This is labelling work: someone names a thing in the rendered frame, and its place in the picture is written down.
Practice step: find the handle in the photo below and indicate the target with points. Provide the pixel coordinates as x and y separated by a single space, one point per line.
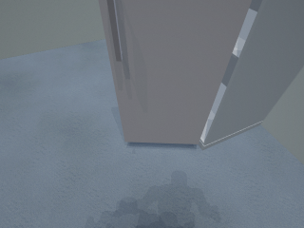
111 4

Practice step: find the fridge door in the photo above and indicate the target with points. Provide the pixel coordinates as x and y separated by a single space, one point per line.
174 56

